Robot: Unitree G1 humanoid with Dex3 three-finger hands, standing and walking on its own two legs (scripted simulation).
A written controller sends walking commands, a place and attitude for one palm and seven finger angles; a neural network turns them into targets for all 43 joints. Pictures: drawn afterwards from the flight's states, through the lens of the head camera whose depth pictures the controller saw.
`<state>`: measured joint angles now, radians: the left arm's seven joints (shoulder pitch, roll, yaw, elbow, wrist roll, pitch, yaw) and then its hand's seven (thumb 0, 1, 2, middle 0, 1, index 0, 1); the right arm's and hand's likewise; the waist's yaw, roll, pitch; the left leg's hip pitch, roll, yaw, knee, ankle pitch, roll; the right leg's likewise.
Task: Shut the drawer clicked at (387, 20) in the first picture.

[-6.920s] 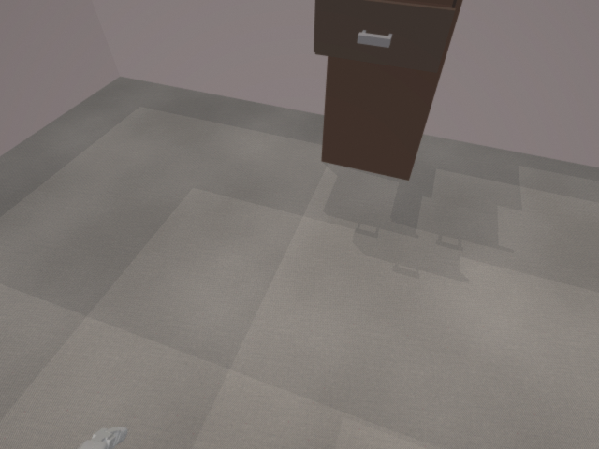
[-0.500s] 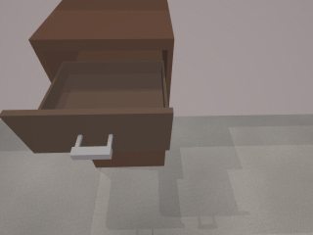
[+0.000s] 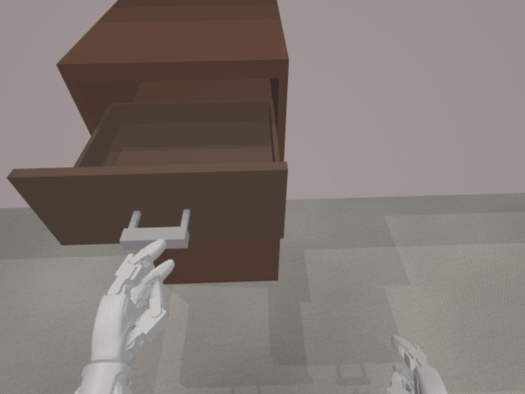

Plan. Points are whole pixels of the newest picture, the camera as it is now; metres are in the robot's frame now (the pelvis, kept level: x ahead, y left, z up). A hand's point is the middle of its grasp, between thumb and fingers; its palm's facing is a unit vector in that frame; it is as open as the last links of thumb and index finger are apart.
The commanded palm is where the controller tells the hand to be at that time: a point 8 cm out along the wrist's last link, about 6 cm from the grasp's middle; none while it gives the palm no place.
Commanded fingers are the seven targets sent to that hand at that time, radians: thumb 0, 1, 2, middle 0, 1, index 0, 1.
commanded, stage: raise the hand and make a fist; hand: left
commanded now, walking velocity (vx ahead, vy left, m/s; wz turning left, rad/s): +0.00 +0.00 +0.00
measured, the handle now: (158, 227) +0.37 +0.19 +0.06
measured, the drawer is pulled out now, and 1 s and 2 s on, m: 0.29 0.29 0.29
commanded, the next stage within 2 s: bring the fist close to the handle in 1.62 s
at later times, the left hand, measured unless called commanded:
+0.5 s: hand (168, 324) +0.22 +0.14 +0.04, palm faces -0.01 -1.00 -0.01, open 4.1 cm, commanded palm +0.15 +0.21 +0.07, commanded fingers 0.00 0.90 0.90 -1.00 -1.17 -1.00 -1.17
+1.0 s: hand (126, 321) +0.19 +0.16 +0.13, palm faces +0.08 -1.00 -0.02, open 3.1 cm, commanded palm +0.14 +0.20 +0.13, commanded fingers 0.00 0.90 0.90 -1.40 -1.60 -1.40 -1.60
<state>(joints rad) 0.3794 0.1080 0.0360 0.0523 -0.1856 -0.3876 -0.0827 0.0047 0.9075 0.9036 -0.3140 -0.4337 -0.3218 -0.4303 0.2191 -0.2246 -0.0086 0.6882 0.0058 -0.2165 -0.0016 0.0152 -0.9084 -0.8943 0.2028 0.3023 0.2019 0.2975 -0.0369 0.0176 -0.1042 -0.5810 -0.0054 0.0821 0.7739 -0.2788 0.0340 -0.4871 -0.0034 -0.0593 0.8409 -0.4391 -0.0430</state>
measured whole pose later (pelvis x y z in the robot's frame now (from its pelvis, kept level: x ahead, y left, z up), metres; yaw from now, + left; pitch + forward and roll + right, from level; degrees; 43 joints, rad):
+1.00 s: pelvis +0.03 +0.01 -0.01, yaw +2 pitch +4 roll -2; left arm 0.69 0.16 0.00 -0.52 -0.21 -0.22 -0.10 0.02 0.90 0.90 -1.30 -1.50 -1.31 -1.49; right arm 0.21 -0.20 0.05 0.47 0.05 -0.20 -0.02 0.02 -0.91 -0.89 0.20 0.30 0.20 0.30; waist 0.04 0.06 -0.12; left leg -0.58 -0.01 0.03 0.87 -0.38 0.05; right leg -0.42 0.01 -0.10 0.84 -0.50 -0.03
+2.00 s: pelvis +0.05 -0.02 +0.01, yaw +3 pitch +2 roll +0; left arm 0.63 0.19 0.11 -0.39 -0.27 -0.15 -0.20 0.02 0.90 0.90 -1.40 -1.60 -1.40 -1.60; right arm 0.22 -0.25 0.03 0.56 0.06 -0.28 -0.04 0.02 -0.91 -0.89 0.20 0.30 0.20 0.30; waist 0.05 0.05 -0.09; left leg -0.43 0.01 0.01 0.73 -0.33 0.00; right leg -0.28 0.03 -0.11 0.70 -0.46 -0.07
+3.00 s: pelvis +0.04 -0.01 -0.01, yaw +1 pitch +9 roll +0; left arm 0.41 0.16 0.01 -0.13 -0.19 -0.31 -0.04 0.02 0.90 0.90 -1.40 -1.60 -1.40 -1.60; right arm 0.25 -0.24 0.04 0.50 0.03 -0.11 0.00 0.02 -0.91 -0.89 0.20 0.30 0.20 0.30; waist -0.02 0.05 -0.12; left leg -0.68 0.02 0.04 0.92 -0.40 0.02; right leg -0.55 0.03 -0.08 0.92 -0.54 -0.06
